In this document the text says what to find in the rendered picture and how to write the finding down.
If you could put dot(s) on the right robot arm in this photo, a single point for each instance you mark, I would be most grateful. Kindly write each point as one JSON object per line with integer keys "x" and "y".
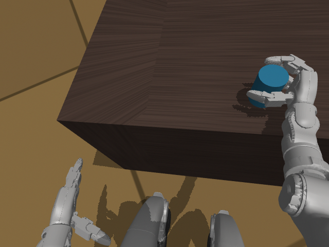
{"x": 305, "y": 191}

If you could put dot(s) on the left robot hand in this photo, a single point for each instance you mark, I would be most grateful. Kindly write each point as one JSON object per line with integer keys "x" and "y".
{"x": 64, "y": 209}

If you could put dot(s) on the left robot arm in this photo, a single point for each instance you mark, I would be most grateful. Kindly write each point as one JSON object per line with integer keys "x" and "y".
{"x": 56, "y": 235}

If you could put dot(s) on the left robot foot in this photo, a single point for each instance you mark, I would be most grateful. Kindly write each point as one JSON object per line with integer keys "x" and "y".
{"x": 164, "y": 242}

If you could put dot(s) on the right robot hand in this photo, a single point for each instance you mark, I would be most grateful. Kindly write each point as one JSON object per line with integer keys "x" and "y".
{"x": 302, "y": 89}

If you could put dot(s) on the can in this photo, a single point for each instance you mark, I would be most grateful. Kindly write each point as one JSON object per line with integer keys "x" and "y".
{"x": 271, "y": 78}

